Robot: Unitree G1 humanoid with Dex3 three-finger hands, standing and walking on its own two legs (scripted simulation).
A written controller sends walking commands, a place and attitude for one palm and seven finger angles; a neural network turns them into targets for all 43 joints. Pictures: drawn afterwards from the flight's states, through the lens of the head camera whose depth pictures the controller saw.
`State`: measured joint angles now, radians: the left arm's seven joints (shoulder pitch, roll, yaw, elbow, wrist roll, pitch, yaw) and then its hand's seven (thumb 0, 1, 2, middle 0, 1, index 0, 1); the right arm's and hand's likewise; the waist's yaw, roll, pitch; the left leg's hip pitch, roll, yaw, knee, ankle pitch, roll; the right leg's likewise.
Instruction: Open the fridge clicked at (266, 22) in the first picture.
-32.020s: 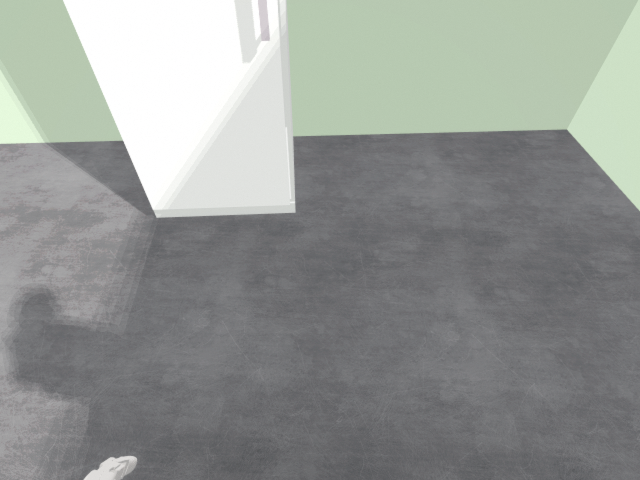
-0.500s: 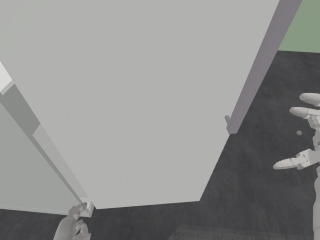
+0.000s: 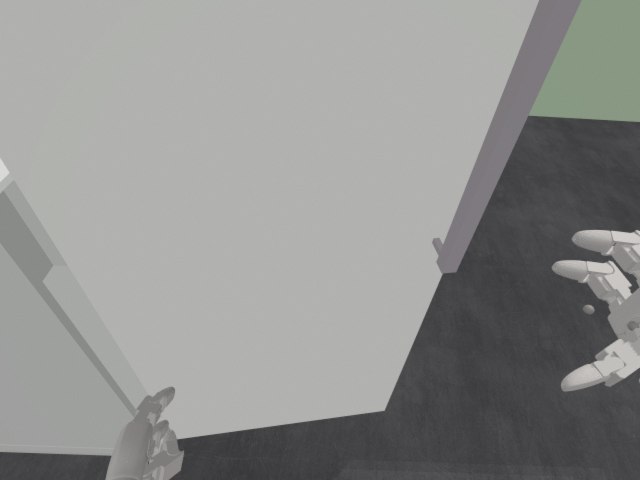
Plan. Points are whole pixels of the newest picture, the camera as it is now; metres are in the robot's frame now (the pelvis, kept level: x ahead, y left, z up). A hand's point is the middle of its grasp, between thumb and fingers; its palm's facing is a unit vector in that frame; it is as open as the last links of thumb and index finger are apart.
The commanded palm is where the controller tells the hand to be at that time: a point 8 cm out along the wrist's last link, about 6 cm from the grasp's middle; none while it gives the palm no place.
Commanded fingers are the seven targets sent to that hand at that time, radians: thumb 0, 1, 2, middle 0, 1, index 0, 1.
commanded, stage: draw the hand back to the body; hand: right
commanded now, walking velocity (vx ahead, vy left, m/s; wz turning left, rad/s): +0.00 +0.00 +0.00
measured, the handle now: (489, 136) +0.44 -0.19 +0.25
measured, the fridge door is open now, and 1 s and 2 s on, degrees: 80 80 80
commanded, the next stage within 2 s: step back with the hand held close in 1.46 s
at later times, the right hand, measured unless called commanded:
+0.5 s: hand (624, 331) +0.23 -0.28 +0.17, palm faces +0.30 +0.92 -0.26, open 14.2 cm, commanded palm +0.18 -0.31 +0.18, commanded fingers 0.00 0.12 -0.41 0.23 0.89 0.23 0.89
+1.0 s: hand (634, 339) +0.22 -0.28 +0.17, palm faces +0.46 +0.81 -0.37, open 9.6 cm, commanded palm +0.16 -0.31 +0.19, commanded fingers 0.00 -0.79 -0.85 0.20 0.36 0.20 0.36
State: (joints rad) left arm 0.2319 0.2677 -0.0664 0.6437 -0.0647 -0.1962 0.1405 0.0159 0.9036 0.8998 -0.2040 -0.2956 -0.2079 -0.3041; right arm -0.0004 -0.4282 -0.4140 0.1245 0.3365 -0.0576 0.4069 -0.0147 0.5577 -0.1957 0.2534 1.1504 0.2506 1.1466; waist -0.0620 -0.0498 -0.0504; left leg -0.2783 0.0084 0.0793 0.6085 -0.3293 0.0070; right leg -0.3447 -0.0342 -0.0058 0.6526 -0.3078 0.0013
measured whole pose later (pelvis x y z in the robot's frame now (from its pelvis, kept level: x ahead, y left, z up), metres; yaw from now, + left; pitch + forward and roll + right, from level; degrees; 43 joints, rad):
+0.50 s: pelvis +0.00 -0.01 +0.01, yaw +0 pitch -3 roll +1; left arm 0.22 0.25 -0.07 0.62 -0.02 -0.27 0.09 0.02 0.90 0.90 -0.20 -0.30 -0.21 -0.30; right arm 0.21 -0.40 -0.40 -0.20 0.20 0.02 0.14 -0.01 0.42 -0.26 0.25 1.07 0.25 1.07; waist -0.07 -0.04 -0.02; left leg -0.18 0.01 0.07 0.53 -0.29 -0.01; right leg -0.25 -0.03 -0.02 0.58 -0.28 -0.01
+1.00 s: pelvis +0.02 -0.01 +0.01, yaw +2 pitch -4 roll +0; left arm 0.20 0.23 -0.02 0.66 0.01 -0.16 0.08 0.02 0.90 0.90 -0.20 -0.30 -0.21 -0.30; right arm 0.41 -0.36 -0.35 -0.33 0.08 -0.08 -0.10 0.00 -0.44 -0.68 0.22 0.57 0.22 0.56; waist -0.08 -0.05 0.00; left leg -0.09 0.03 0.04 0.44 -0.27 -0.01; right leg -0.14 -0.01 -0.05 0.46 -0.25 -0.02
